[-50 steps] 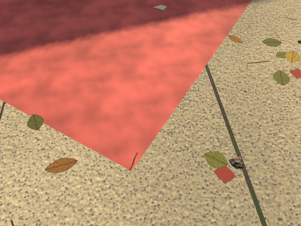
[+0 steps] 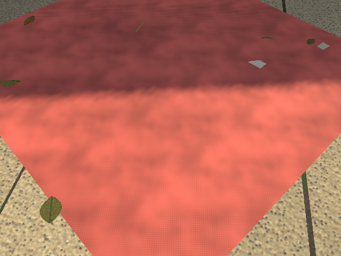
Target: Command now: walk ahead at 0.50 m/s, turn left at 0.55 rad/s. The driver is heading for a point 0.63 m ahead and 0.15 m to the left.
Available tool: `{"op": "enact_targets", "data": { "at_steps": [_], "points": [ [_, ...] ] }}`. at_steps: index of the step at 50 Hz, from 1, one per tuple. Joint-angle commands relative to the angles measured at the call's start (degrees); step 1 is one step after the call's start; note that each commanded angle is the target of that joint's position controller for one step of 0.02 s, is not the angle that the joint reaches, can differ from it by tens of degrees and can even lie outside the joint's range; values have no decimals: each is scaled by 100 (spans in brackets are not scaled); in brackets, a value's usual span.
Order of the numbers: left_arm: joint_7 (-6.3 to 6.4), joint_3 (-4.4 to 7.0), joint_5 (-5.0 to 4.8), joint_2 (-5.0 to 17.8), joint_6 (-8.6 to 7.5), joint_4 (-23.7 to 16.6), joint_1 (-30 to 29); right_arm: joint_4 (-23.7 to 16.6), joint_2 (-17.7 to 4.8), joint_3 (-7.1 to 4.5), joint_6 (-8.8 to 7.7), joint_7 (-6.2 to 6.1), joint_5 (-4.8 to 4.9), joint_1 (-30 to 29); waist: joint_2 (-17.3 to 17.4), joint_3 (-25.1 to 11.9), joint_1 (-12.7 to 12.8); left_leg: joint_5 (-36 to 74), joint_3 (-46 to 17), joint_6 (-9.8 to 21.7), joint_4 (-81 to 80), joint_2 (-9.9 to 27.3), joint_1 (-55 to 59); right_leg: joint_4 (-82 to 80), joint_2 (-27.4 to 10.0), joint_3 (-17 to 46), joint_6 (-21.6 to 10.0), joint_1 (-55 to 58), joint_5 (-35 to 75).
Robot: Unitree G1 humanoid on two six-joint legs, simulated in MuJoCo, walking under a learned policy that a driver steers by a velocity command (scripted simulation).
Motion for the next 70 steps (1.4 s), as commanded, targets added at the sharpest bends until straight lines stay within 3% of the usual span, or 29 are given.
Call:
{"op": "enact_targets", "data": {
  "at_steps": [1, 6, 8, 9, 10, 11, 12, 13, 15, 16, 20, 25, 31, 33, 34, 35, 36, 37, 38, 39, 40, 42, 46, 50, 53, 54, 56, 58, 70],
  "points": [
    [55, 211, -46, 967, -47, -391, -391, -486, -57, 43, -74, 126, -10, -402, -497, 220, -30, 569, 196, 61, -762, 35, 164, -721, -1572, 385, -839, -164, 1467],
    [62, 309, -204, 1241, 148, -248, -167, -831, -227, -13, -35, 249, -22, -817, -576, 291, -56, -212, 577, 398, -1379, -232, 302, -108, -1812, 37, -623, 694, 2697],
    [83, 359, -273, 1400, 230, -274, -257, -758, -498, -169, 9, 240, -35, -211, -731, -194, -487, -725, 919, 660, -1450, -673, 1298, 1057, -1737, -173, -492, 769, 4549],
    [92, 332, -297, 1344, 267, -299, -340, -526, -751, -335, 27, 195, -15, 666, -617, -643, -994, -426, 1021, 859, -1807, -969, 2529, 2230, -1529, -361, -327, 381, 4751],
    [109, 227, -148, 1089, 243, -372, -235, -263, -1216, -545, 88, 81, 16, 1661, -81, -1167, -1386, -350, 154, 1157, -1917, -595, 4319, 3964, -1293, -378, -47, -993, 3227],
    [48, -45, 96, 228, 103, -733, 211, -332, -1866, -602, 34, 42, 63, 1378, 1500, -1498, -609, -1371, -3131, 2171, -2542, 842, 5918, 5931, -106, 104, 308, -3592, -1971],
    [-22, -3, -111, 667, -114, -780, -305, -559, -1405, -444, -92, 100, 8, 1494, 748, -2220, -1016, -2137, -4475, 2399, -3382, 1247, 6160, 6552, -11, 1477, 223, -4172, -2254],
    [-63, 76, -325, 963, -220, -953, -836, -481, -1066, -338, -193, 134, -46, 1319, 401, -1417, -1070, -1698, -3695, 2094, -3504, 1125, 5690, 6469, -259, 1500, 93, -4635, -1667],
    [7, 64, -105, 883, -289, -872, -828, -546, -760, -237, -245, 112, -49, 625, -130, -684, -583, -480, -2433, 1736, -3464, 647, 4161, 5479, -685, 1512, 47, -4034, -841],
    [7, 99, -55, 928, -232, -830, -698, -645, -620, -177, -251, 83, -115, 389, -25, -593, -385, 28, -2103, 1673, -3568, 487, 3660, 5195, -798, 1563, 74, -3624, -614],
    [10, 58, 46, 669, -19, -912, -837, -619, -769, -209, -288, -46, -83, 459, -78, -379, -284, 887, -1494, 1711, -3826, 224, 2838, 4194, -669, 1388, 410, -3309, 13],
    [-59, -64, -19, 430, -43, -1203, -1866, -430, -864, -247, -229, -163, -36, 856, 156, -92, -673, 106, -1167, 1306, -3766, -146, 2498, 2137, -272, 1344, 526, -2896, 1676],
    [-203, 0, -72, 669, -175, -1317, -2048, -129, -711, -211, -177, -184, -29, 1231, 373, -47, -755, 41, -1715, 1155, -3143, 300, 3345, 1420, -225, 1432, 207, -2662, 1399],
    [-189, 71, -59, 776, -214, -1213, -1594, -105, -701, -208, -130, -176, -43, 1151, 524, -149, -495, 836, -1746, 1032, -2705, 270, 3520, 1189, -110, 1211, -28, -2095, 977],
    [-159, 164, -14, 945, -240, -1067, -1030, -131, -551, -149, -123, -160, -63, 1117, 439, -539, -223, 1447, -1540, 885, -1975, -36, 3442, 1110, -161, 1210, -229, -1217, 1039],
    [-132, 229, 102, 1237, -259, -1005, -238, -260, -341, -46, -121, -169, -152, 1087, -74, -1340, 119, 859, -1187, 622, -445, -411, 2785, 1334, -1017, 2072, -604, 194, 1625],
    [-161, 359, 154, 1657, -185, -765, 310, -246, -13, 44, -169, -186, -9, 1957, -1907, -2030, -167, -2020, -605, 87, 1601, -1351, 737, 977, -2184, 4517, -1626, 2059, 1414],
    [-215, 228, -61, 1124, -168, -742, 350, -130, -444, -4, -195, -213, -5, 1956, -1618, -1874, -64, -3051, -993, -3, 2349, -1236, 73, 575, -2383, 5265, -1662, 2046, 1110],
    [-200, 131, -78, 824, -139, -831, -18, -180, -735, -92, -177, -219, 14, 1353, -1024, -1193, 17, -2717, -1033, -50, 2618, -1050, -78, 627, -2216, 4368, -1473, 1389, 1679],
    [-195, 53, -5, 669, -98, -908, -385, -256, -744, -89, -144, -242, -56, 930, -530, -880, -73, -2447, -804, -99, 2490, -850, 126, 673, -1954, 3535, -1317, 713, 2620],
    [-197, 2, 19, 560, -81, -879, -618, -348, -688, -99, -122, -245, -140, 690, -442, -603, -208, -2272, -683, -142, 2138, -683, 267, 656, -1793, 3045, -1295, 125, 3551],
    [-191, -95, 48, 355, -94, -773, -793, -322, -416, -66, -41, -222, -143, 810, -714, -591, -477, -2047, -493, -184, 1265, -426, 917, 497, -1390, 2350, -1140, -445, 4195],
    [-111, -23, 18, 721, 5, -551, -936, -320, -28, 83, 54, -249, -150, 694, -921, -873, -539, -1325, -106, -337, -467, -421, 1806, 385, -1228, 1710, -1194, -796, 4824],
    [-75, -26, -53, 806, 158, -360, -826, -311, -201, 46, 135, -235, -129, 298, -870, -869, -363, -478, -4, -268, -1372, -479, 2297, 334, -1218, 1624, -1081, -795, 3684],
    [-76, -101, -112, 691, 235, -263, -928, -311, -209, 20, 141, -224, -192, 132, -772, -606, -468, 112, 81, -42, -2469, -540, 2881, 506, -1081, 1693, -836, -1026, 2123],
    [-81, -157, -96, 553, 233, -194, -770, -354, -317, 2, 129, -238, -250, 40, -619, -536, -450, 717, -140, 75, -2847, -372, 3181, 598, -921, 1694, -582, -1165, 1493],
    [-110, -224, 68, 359, 197, -68, -24, -426, -742, -77, 168, -300, -235, -146, 412, -844, 49, 1975, -796, 583, -2408, 341, 3943, 860, -280, 1269, -108, -1652, -282],
    [-69, -254, 30, 443, 300, -64, -498, -423, -227, 16, 190, -202, -204, -370, 277, -556, -222, 595, -536, 413, -2402, -109, 3296, 806, -202, 1084, 66, -1359, -269],
    [67, -222, -29, 587, 557, 272, -692, 35, -303, -4, 48, -151, -181, -329, -144, -563, -243, 1767, -383, 365, -2173, -280, 3240, 1057, -347, 1155, 114, -811, 853]
  ]
}}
